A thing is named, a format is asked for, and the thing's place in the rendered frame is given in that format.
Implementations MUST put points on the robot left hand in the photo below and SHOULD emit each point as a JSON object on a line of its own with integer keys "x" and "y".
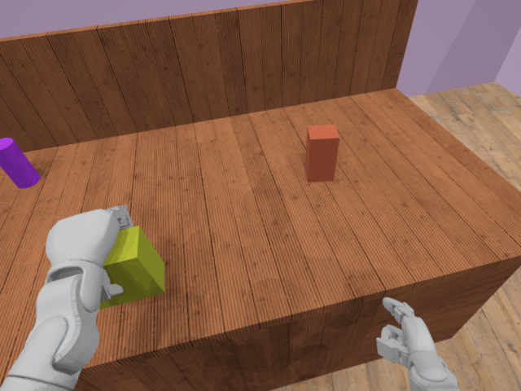
{"x": 89, "y": 237}

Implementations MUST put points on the robot left forearm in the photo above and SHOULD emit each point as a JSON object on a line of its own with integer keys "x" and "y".
{"x": 65, "y": 336}

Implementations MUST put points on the robot right forearm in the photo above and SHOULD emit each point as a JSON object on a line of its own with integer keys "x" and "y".
{"x": 428, "y": 372}

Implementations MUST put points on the sponge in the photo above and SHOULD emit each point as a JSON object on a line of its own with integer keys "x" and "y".
{"x": 136, "y": 266}

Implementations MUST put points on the robot right hand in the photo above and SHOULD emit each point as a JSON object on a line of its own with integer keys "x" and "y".
{"x": 395, "y": 344}

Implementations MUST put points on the table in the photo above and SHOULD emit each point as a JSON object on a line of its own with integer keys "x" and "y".
{"x": 198, "y": 123}

